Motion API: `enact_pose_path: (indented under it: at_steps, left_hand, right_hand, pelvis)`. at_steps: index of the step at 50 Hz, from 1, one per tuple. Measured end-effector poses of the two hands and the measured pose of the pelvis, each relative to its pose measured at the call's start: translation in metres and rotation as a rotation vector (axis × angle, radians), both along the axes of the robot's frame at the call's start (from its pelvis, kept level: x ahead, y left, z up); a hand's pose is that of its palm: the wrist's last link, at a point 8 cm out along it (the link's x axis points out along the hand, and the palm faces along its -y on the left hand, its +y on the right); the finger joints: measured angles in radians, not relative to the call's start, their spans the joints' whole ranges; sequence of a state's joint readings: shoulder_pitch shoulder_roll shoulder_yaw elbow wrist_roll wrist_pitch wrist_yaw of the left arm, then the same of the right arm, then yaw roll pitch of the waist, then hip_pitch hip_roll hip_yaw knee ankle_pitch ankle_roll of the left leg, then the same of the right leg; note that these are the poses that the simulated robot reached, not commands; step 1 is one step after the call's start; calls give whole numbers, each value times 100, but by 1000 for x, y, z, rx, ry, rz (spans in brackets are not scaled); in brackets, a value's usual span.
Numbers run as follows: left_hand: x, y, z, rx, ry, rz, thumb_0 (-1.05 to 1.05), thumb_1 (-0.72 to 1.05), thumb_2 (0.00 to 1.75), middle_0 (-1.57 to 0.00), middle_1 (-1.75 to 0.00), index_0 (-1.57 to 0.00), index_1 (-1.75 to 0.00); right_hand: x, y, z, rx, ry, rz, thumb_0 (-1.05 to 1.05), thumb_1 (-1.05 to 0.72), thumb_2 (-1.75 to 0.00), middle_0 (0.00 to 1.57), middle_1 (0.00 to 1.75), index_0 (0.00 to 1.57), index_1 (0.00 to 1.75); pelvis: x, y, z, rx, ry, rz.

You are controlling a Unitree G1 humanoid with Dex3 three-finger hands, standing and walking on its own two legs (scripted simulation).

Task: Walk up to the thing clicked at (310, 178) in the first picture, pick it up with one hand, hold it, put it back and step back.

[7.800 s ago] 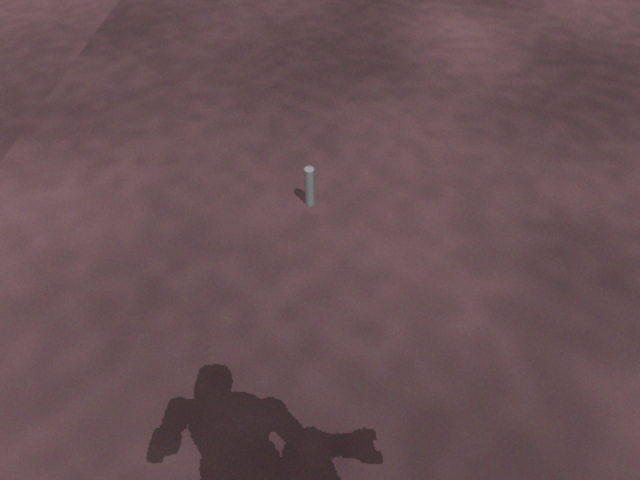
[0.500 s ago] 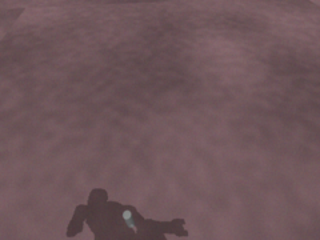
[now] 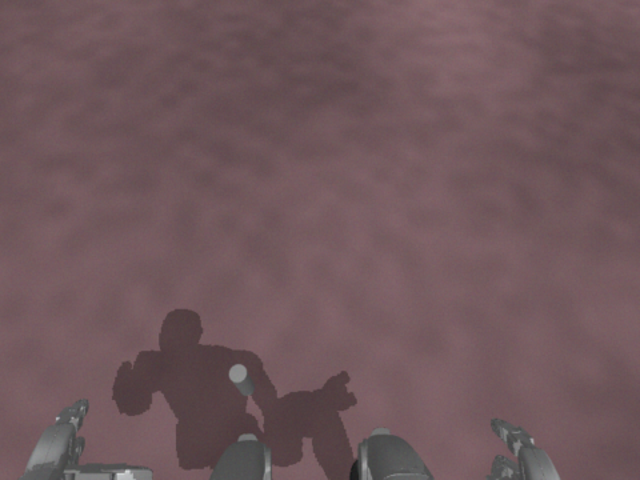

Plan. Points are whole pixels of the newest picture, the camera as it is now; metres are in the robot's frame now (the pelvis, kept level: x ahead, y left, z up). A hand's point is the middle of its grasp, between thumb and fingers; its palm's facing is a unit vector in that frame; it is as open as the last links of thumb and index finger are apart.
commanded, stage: go down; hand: left
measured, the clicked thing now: (243, 381) +0.34 +0.17 -0.62
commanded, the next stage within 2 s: none
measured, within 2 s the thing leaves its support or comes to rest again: neither
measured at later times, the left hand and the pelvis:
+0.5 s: hand (112, 425) +0.21 +0.31 -0.21, palm faces +0.09 -0.97 -0.21, open 17.5 cm; pelvis -0.02 +0.00 -0.12, yaw +1 degrees
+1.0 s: hand (113, 407) +0.24 +0.35 -0.28, palm faces +0.07 -0.99 -0.16, open 17.6 cm; pelvis -0.07 +0.00 -0.23, yaw -1 degrees
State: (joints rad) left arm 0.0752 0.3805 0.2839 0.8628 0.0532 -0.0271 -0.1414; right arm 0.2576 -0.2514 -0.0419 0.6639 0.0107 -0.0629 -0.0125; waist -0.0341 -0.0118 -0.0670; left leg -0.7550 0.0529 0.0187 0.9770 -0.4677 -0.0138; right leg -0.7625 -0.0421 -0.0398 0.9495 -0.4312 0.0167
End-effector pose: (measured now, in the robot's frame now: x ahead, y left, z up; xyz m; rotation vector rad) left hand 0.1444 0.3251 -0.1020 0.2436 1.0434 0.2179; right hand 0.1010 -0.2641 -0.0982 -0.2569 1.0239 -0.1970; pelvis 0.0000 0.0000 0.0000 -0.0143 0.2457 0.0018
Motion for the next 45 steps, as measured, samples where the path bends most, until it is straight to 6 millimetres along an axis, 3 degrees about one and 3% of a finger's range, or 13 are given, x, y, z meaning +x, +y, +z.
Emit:
enact_pose_path:
  at_steps: [6, 13, 17, 21, 27, 34, 45]
  left_hand:
    - [-9, 3, -14, -4, -40, -5, -1, -42, 6, -10, -9, -10, -9]
    - [-14, 10, -24, -12, -54, 9, -1, -52, 2, -10, -6, -9, -6]
    - [-4, 21, -42, -30, -118, 26, -1, -53, 2, -9, -5, -9, -5]
    - [20, 30, -65, -46, -228, -15, -1, -56, 2, -9, -5, -9, -5]
    - [46, 40, -97, -71, -344, -62, -1, -58, 1, -9, -4, -8, -4]
    - [48, 52, -124, -80, -410, -78, -1, -59, 1, -8, -4, -7, -4]
    - [65, 70, -153, -90, -532, -106, -2, -57, 4, -5, -5, -5, -5]
  right_hand:
    - [26, 4, -15, -20, -75, 36, 1, -91, -89, 21, 30, 20, 30]
    - [59, 16, -22, -19, -175, 104, 1, -90, -89, 21, 30, 20, 30]
    - [70, 16, -37, -34, -213, 156, 1, -90, -89, 21, 30, 20, 30]
    - [74, 12, -66, -59, -218, 193, 1, -90, -89, 21, 30, 20, 30]
    - [64, 6, -118, -71, -159, 202, 1, -89, -89, 21, 30, 20, 30]
    - [37, 2, -170, -64, -72, 195, 1, -89, -89, 21, 30, 20, 30]
    - [3, -5, -220, -89, -18, 198, 1, -88, -89, 21, 30, 20, 30]
  pelvis:
    - [-4, 2, -22, -7, 42, 6]
    - [-7, 0, -39, -13, 83, 17]
    - [-12, -2, -59, -14, 132, 22]
    - [-19, -3, -89, -18, 188, 24]
    - [-28, -3, -132, -23, 252, 17]
    - [-42, -4, -169, -27, 294, 13]
    - [-65, -5, -216, -38, 319, 8]
